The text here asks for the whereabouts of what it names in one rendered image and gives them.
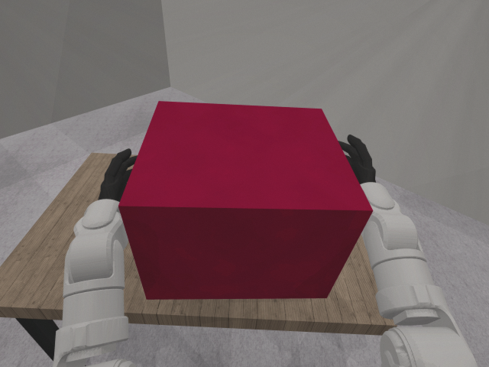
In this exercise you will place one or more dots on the right robot hand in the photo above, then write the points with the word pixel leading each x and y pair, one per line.
pixel 360 160

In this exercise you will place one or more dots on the table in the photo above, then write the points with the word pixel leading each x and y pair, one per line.
pixel 31 282

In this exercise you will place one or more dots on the robot left forearm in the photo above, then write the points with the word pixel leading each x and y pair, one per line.
pixel 94 279

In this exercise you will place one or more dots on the left robot hand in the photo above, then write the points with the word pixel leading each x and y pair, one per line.
pixel 116 176

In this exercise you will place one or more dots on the carton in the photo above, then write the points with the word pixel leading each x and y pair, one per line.
pixel 241 202

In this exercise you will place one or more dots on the right robot upper arm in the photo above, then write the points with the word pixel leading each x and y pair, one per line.
pixel 424 347

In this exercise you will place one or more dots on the robot right forearm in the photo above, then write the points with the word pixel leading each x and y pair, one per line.
pixel 406 292

